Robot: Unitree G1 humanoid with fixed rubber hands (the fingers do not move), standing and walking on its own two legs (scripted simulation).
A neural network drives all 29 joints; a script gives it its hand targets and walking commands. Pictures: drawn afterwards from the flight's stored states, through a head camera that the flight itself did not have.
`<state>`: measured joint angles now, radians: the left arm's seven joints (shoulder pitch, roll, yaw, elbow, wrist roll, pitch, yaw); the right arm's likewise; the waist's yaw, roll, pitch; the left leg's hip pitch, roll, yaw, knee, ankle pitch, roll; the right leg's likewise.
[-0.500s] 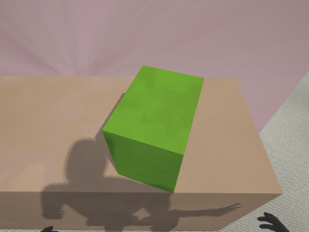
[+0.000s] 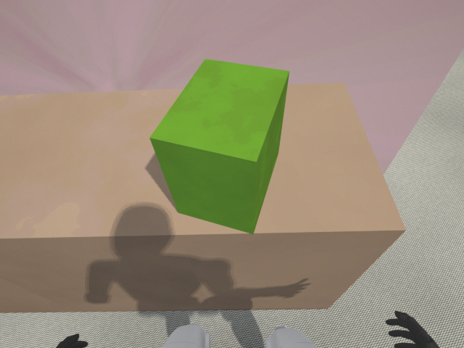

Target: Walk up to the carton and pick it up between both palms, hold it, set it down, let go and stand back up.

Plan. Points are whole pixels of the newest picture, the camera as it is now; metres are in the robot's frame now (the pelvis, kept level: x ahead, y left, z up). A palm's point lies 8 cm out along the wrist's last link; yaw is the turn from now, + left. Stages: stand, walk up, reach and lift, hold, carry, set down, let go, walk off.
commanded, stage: walk up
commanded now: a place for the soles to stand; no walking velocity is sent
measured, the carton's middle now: (229, 147) +0.47 +0.01 +0.05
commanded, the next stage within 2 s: reach and lift in 1.12 s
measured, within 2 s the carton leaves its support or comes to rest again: neither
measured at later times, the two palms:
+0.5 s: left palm out of the picture +0.07 +0.33 -0.09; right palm out of the picture +0.09 -0.29 -0.08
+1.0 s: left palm out of the picture +0.08 +0.32 -0.08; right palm out of the picture +0.10 -0.30 -0.08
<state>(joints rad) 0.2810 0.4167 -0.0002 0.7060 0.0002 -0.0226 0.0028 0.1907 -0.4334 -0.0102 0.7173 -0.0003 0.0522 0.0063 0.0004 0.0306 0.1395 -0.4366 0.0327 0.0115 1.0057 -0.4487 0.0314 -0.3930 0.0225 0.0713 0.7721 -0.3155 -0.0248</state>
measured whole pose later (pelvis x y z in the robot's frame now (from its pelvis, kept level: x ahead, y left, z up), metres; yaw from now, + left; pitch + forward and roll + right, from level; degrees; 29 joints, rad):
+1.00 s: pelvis -0.01 +0.02 +0.00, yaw +0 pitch -1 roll +0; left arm 0.28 0.42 0.00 0.71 0.00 -0.03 0.00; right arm 0.22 -0.43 -0.01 0.73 0.00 -0.01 0.01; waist 0.00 0.00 0.09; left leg -0.37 0.04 0.01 0.75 -0.36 -0.01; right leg -0.39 0.02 0.08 0.76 -0.35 0.00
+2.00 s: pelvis -0.01 +0.02 +0.03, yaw +1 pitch -7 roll +0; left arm 0.17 0.42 0.00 0.34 -0.03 0.27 -0.07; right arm 0.37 -0.15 -0.08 0.37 -0.06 -0.14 -0.15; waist 0.00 -0.06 0.11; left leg -0.11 0.02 0.01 0.46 -0.22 -0.02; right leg -0.12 0.00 0.07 0.46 -0.21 0.02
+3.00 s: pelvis +0.01 +0.03 +0.03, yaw +1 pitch -6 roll +0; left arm 0.25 0.46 0.01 0.00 -0.23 0.14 -0.18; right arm 0.55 0.03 0.13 -0.25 0.03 0.06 -0.41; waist 0.03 -0.02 0.11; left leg -0.11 0.02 0.02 0.45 -0.25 0.00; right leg -0.10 -0.01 0.07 0.42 -0.22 0.04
